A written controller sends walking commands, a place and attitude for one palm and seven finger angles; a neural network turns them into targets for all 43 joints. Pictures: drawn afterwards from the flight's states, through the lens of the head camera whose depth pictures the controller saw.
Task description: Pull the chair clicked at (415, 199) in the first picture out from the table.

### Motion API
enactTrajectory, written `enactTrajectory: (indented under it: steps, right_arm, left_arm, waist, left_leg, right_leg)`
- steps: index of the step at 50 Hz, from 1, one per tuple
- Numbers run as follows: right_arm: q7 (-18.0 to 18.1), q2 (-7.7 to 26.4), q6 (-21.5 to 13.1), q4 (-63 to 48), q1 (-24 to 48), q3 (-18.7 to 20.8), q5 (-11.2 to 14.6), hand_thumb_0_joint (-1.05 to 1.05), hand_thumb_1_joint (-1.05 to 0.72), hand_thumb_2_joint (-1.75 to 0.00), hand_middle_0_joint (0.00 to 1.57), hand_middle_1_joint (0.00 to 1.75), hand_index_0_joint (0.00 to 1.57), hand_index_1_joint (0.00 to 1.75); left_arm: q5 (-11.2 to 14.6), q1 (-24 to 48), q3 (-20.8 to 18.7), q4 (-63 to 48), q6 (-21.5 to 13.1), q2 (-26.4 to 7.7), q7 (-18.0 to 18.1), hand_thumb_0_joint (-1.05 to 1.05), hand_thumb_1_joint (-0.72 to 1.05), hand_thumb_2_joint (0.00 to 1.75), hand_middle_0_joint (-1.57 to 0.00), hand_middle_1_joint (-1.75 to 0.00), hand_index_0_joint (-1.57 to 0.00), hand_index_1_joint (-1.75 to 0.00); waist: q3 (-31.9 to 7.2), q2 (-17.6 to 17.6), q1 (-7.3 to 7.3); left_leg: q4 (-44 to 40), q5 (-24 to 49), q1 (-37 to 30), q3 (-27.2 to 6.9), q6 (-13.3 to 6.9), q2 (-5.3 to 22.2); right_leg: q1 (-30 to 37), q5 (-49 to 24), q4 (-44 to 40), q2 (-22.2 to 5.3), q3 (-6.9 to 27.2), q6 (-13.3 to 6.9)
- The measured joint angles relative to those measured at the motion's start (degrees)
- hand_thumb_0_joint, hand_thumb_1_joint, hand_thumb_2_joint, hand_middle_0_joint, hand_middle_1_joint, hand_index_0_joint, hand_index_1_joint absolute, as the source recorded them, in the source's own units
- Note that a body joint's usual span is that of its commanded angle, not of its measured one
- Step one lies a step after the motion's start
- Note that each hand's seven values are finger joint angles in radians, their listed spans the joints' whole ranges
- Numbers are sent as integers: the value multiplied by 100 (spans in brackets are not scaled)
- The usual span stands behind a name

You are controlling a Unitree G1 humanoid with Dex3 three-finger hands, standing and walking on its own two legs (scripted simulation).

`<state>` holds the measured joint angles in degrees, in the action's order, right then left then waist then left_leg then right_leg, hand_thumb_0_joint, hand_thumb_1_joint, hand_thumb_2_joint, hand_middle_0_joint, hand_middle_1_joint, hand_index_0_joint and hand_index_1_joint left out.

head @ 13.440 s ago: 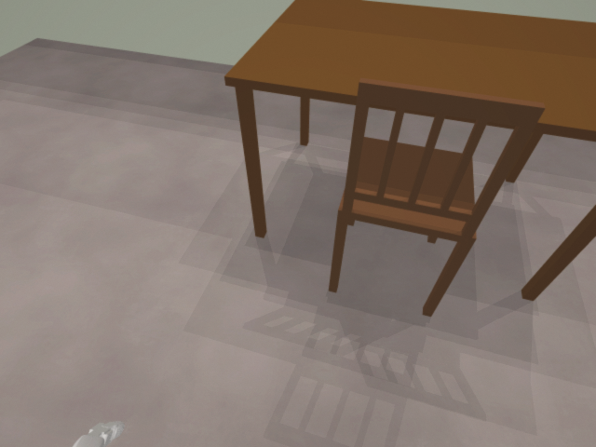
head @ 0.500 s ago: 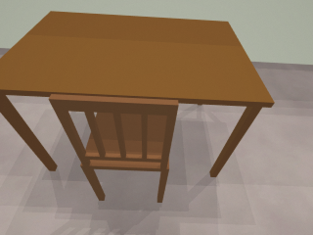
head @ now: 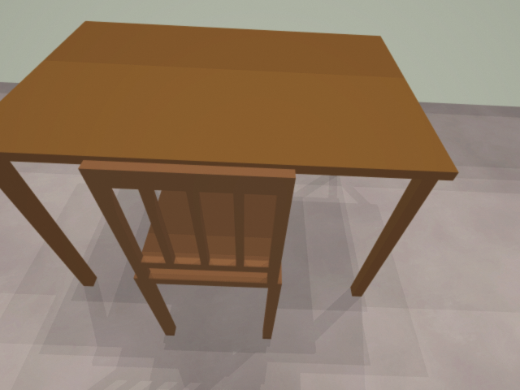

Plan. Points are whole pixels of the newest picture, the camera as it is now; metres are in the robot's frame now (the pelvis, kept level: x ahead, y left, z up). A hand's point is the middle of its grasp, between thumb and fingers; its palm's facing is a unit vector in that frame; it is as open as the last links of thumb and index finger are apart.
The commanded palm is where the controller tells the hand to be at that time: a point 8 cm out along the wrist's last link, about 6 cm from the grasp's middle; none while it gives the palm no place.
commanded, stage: look again from close up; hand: left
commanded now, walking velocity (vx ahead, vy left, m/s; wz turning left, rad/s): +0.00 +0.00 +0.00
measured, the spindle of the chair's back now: (199, 230) +0.44 +0.16 -0.09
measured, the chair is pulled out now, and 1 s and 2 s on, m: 0.00 0.00 0.00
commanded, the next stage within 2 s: raise the hand toward the chair's back in 1.64 s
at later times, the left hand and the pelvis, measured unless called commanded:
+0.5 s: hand out of the picture -0.05 +0.14 -0.18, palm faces +0.05 -0.99 -0.16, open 7.4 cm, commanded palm none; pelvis +0.00 -0.01 +0.00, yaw +0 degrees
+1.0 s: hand out of the picture -0.04 +0.12 -0.17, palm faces +0.06 -0.98 -0.17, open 7.4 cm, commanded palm none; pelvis +0.01 -0.03 +0.00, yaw +1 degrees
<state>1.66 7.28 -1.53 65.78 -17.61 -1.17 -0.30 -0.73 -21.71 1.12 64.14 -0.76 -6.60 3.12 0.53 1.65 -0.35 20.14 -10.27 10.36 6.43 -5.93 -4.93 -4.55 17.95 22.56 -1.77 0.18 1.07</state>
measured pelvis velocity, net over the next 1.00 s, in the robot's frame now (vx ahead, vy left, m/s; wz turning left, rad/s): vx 0.01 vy -0.03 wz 0.01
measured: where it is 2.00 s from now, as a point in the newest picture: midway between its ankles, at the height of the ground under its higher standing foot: outside the picture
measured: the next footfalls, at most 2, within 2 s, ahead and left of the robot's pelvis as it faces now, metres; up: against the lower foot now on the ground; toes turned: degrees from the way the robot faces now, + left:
none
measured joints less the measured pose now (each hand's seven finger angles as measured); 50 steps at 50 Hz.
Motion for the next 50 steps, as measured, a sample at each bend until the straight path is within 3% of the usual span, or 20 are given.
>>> enactTrajectory:
  steps: [50]
  right_arm:
    - [8,24,30,56,38,-30,1,1,-91,-90,20,30,20,30]
  left_arm:
    - [23,-26,19,-40,-68,24,6,0,91,89,-20,-30,-20,-30]
  waist:
    - [2,-49,-10]
  left_leg:
    - [67,-70,-68,-148,271,212]
  right_leg:
    - [181,10,-141,227,-122,-264]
